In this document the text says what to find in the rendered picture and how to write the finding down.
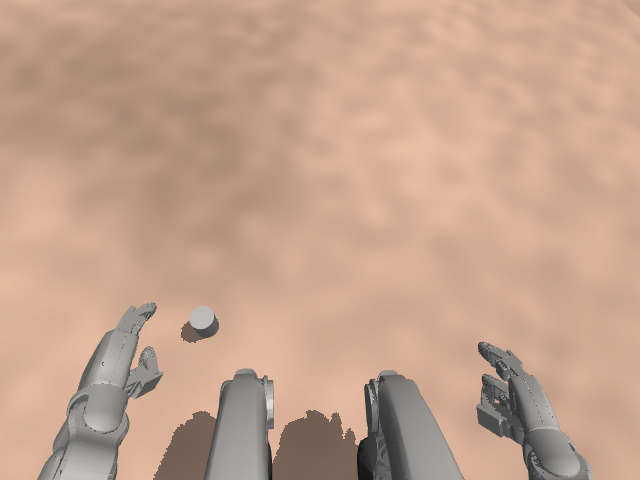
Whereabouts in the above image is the left robot hand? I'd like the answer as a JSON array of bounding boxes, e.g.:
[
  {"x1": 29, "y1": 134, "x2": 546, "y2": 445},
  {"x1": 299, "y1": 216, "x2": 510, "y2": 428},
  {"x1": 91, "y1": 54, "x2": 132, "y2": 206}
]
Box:
[{"x1": 77, "y1": 303, "x2": 163, "y2": 399}]

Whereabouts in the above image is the right robot foot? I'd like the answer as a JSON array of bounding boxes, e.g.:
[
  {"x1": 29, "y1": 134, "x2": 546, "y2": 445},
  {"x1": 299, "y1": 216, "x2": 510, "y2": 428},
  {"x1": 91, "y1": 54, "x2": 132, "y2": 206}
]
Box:
[{"x1": 357, "y1": 437, "x2": 373, "y2": 480}]

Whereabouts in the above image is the tin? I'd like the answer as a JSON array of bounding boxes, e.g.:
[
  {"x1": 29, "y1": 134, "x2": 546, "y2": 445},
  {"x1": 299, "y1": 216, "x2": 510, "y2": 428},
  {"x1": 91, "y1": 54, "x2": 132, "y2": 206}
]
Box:
[{"x1": 189, "y1": 306, "x2": 219, "y2": 338}]

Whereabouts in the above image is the right robot arm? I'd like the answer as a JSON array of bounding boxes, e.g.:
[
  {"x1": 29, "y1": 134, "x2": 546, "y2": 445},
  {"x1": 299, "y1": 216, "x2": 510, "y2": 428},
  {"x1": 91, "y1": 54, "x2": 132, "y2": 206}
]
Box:
[{"x1": 523, "y1": 429, "x2": 593, "y2": 480}]

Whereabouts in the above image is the right robot hand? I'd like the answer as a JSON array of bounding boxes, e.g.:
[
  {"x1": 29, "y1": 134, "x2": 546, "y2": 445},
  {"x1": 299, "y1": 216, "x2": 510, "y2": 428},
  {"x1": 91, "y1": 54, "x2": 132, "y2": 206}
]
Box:
[{"x1": 476, "y1": 342, "x2": 561, "y2": 448}]

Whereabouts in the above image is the left robot arm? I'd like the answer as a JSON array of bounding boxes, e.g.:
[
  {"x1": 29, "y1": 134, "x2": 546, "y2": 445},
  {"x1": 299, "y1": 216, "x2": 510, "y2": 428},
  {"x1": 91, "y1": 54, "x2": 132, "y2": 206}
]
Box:
[{"x1": 37, "y1": 384, "x2": 129, "y2": 480}]

